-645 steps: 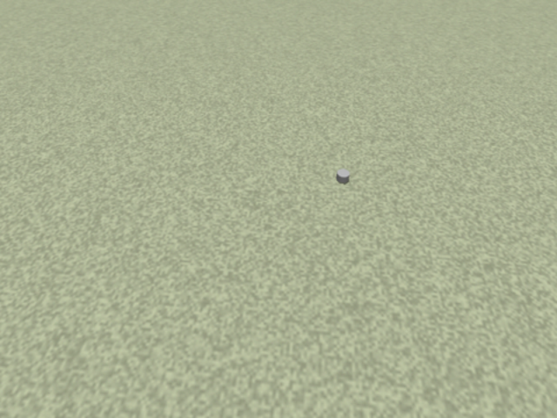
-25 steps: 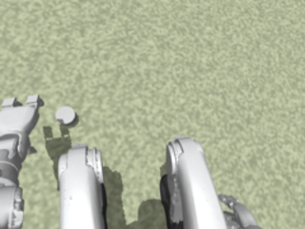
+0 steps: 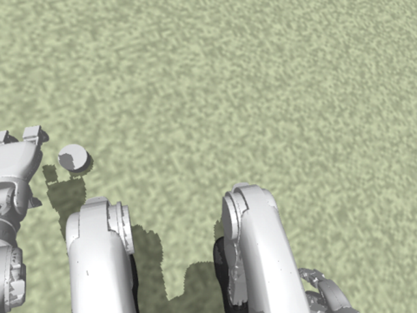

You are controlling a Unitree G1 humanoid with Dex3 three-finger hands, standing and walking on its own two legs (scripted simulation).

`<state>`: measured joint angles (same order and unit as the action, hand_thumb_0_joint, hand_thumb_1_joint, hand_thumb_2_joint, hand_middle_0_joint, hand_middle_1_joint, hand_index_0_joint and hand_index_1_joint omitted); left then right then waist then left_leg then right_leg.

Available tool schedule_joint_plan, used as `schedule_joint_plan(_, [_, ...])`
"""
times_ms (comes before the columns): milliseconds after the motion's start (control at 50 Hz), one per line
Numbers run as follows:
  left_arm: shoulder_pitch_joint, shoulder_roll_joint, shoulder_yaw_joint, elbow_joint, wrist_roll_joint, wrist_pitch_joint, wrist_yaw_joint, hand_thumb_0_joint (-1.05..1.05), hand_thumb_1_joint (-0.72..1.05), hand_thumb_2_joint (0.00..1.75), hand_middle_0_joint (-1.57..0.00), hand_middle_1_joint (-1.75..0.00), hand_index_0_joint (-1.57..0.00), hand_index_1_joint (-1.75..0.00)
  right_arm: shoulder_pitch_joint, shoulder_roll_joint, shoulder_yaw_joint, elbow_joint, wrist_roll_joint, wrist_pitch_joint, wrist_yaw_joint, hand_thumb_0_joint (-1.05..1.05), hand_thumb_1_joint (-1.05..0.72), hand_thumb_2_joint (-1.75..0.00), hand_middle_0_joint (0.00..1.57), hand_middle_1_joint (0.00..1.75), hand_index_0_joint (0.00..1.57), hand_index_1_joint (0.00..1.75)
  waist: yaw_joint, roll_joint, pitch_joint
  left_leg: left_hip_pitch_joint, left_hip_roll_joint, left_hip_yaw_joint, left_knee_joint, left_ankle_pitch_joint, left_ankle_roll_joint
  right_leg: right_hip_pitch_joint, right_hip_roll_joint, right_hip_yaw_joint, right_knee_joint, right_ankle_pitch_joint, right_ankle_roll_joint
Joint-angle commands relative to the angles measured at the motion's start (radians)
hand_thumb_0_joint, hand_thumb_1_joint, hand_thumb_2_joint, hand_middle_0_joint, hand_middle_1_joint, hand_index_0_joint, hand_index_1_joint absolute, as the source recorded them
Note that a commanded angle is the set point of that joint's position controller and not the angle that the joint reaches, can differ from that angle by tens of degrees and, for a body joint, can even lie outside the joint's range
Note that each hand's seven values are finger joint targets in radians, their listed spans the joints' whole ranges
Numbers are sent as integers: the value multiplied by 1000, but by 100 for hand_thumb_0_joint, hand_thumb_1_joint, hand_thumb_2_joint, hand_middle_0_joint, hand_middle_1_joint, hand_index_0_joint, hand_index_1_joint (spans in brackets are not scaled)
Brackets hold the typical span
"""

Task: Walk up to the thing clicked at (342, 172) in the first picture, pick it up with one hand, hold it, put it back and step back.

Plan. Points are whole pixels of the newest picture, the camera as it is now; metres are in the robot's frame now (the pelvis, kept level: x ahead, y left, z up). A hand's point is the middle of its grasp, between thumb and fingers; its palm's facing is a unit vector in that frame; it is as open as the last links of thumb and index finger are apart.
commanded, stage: rise first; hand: left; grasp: from above
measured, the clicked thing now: (75, 158) +0.45 +0.27 -0.31
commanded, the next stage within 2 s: approach in 0.08 s
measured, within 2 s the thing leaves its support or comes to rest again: neither
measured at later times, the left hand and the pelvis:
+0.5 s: hand (65, 155) +0.43 +0.26 -0.20, palm faces -0.41 -0.07 -0.91, open 14.0 cm; pelvis +0.00 +0.00 -0.01, yaw -1 degrees
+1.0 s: hand (47, 168) +0.41 +0.30 -0.22, palm faces -0.55 -0.13 -0.82, open 14.1 cm; pelvis +0.00 +0.00 -0.01, yaw -2 degrees
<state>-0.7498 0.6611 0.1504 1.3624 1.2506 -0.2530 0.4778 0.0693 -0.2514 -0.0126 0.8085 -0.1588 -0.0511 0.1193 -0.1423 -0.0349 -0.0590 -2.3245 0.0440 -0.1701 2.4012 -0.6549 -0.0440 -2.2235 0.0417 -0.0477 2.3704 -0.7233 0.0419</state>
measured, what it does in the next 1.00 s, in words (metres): stands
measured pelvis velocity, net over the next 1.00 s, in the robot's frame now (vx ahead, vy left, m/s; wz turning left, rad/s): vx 0.00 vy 0.00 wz -0.04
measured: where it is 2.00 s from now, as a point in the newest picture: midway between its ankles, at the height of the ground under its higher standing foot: (181, 299)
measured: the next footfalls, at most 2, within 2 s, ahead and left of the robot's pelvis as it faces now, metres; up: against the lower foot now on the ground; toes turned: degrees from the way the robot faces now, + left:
none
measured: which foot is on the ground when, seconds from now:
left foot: down 0.00-1.00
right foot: down 0.00-1.00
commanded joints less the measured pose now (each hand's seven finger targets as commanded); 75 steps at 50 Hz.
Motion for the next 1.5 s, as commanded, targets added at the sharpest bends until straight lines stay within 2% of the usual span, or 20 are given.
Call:
schedule_joint_plan(0, [-240,261,35,-117,-12,-1,48,0,-49,95,-11,-97,-11,-96,155,-218,-68,-22,-6,-8,-7,0,-90,-90,20,30,20,30,15,228,-654,520,-22,140,-204,130,70,271,17,-93,-265,216,-68])
schedule_joint_plan(160, [-244,252,27,-107,-9,6,52,0,-58,105,-12,-92,-8,-96,168,-232,-66,-20,-10,-13,0,0,-90,-90,20,30,20,30,4,241,-638,521,-21,132,-207,125,67,262,20,-105,-255,213,-69])
schedule_joint_plan(180, [-245,246,26,-103,-14,9,53,0,-53,98,-7,-100,-7,-101,168,-233,-63,-19,-10,-14,0,0,-90,-89,20,30,20,30,1,239,-639,528,-19,130,-204,131,67,260,19,-107,-253,219,-68])
schedule_joint_plan(280, [-363,165,-73,-38,1,2,60,0,-53,98,-7,-103,-8,-102,182,-235,-46,-2,-15,-25,3,0,-90,-89,20,30,20,30,-73,225,-588,503,-16,115,-181,109,67,213,26,-118,-250,210,-69])
schedule_joint_plan(320, [-447,167,-92,-44,6,-5,74,0,-53,98,-7,-104,-8,-103,199,-247,-40,1,-22,-36,5,0,-90,-89,20,30,20,30,-105,233,-581,494,-14,109,-172,98,66,206,28,-123,-255,203,-67])
schedule_joint_plan(380, [-483,131,-115,-40,6,9,107,0,-54,99,-7,-104,-8,-103,203,-252,-28,1,-29,-49,8,0,-90,-90,20,30,20,30,-114,275,-613,537,-13,106,-176,107,60,205,28,-134,-245,210,-65])
schedule_joint_plan(460, [-523,196,-70,15,23,66,165,0,-53,98,-6,-105,-8,-104,201,-264,-14,-8,-38,-57,17,0,-90,-90,20,30,20,30,-111,325,-629,531,-8,116,-178,115,55,213,32,-132,-237,228,-71])
schedule_joint_plan(500, [-528,258,-15,47,36,106,182,0,-55,99,-6,-103,-7,-102,201,-268,-2,-19,-38,-52,22,0,-90,-90,20,30,20,30,-102,347,-634,529,-9,121,-178,123,54,213,27,-132,-224,236,-73])
schedule_joint_plan(540, [-529,252,-17,100,37,144,179,0,-56,100,-6,-102,-7,-102,184,-268,12,-30,-41,-49,30,0,-90,-90,20,30,20,30,-103,368,-629,522,-9,125,-180,122,56,212,29,-131,-223,243,-75])
schedule_joint_plan(640, [-436,294,15,135,-18,209,135,0,-56,100,-6,-102,-6,-102,186,-264,33,-58,-32,-45,48,0,-90,-90,20,30,20,30,-81,295,-658,442,-14,130,-162,145,81,327,40,-115,-239,279,-61])
schedule_joint_plan(760, [-280,320,22,92,-120,216,14,0,-54,97,-6,-106,-7,-104,182,-236,37,-71,-5,-29,57,0,-90,-90,20,30,20,30,-48,146,-638,336,-13,133,-132,176,104,475,47,-79,-259,320,-36])
schedule_joint_plan(840, [-373,266,-33,-2,-140,132,-65,0,-54,95,-6,-104,-7,-102,223,-258,31,-59,-9,-29,57,0,-90,-90,20,30,20,30,-106,160,-594,343,-12,104,-140,129,93,421,49,-110,-259,271,-47])
schedule_joint_plan(900, [-462,232,-91,-62,-125,37,-77,0,-54,95,-6,-104,-8,-102,249,-273,28,-42,-9,-36,49,0,-90,-90,20,30,20,30,-144,193,-549,364,-11,87,-130,86,80,356,51,-124,-263,217,-58])
schedule_joint_plan(980, [-414,239,-73,-90,-70,-68,4,0,-52,94,-7,-103,-9,-101,242,-289,22,-47,-22,-39,39,0,-90,-89,20,30,20,30,-128,268,-594,496,-10,72,-141,99,51,320,48,-160,-226,218,-66])
schedule_joint_plan(1040, [-401,247,-54,-27,1,-76,96,0,-52,95,-6,-102,-7,-100,210,-289,23,-37,-37,-46,45,0,-89,-90,20,30,20,30,-123,322,-562,520,-8,80,-147,109,41,255,47,-171,-201,227,-70])
schedule_joint_plan(1160, [-465,270,-33,163,98,-1,252,0,-54,100,-6,-96,-5,-97,174,-302,44,-6,-77,-64,63,0,-89,-90,20,30,20,30,-162,353,-499,508,-10,77,-149,110,41,170,47,-188,-178,225,-68])
schedule_joint_plan(1240, [-485,271,-33,204,85,69,307,0,-53,98,-6,-97,-5,-97,134,-317,51,-5,-104,-95,95,0,-89,-90,20,30,20,30,-170,409,-500,520,-9,80,-140,112,41,171,45,-191,-163,231,-61])
schedule_joint_plan(1320, [-502,293,-31,256,46,119,305,0,-52,96,-5,-99,-6,-98,117,-323,69,-5,-108,-121,120,0,-89,-90,20,30,20,30,-175,408,-511,509,-2,82,-113,118,43,197,48,-186,-165,250,-61])
schedule_joint_plan(1380, [-492,271,-50,291,-1,132,260,0,-50,93,-5,-102,-7,-100,141,-320,85,-10,-116,-148,142,0,-89,-90,20,30,20,30,-206,360,-479,458,1,78,-87,110,55,232,53,-180,-183,255,-55])
schedule_joint_plan(1480, [-360,371,26,283,-64,120,182,0,-50,93,-5,-103,-7,-101,194,-324,97,-7,-110,-161,145,0,-90,-90,20,30,20,30,-159,334,-553,478,6,65,-90,203,61,364,62,-180,-186,339,-53])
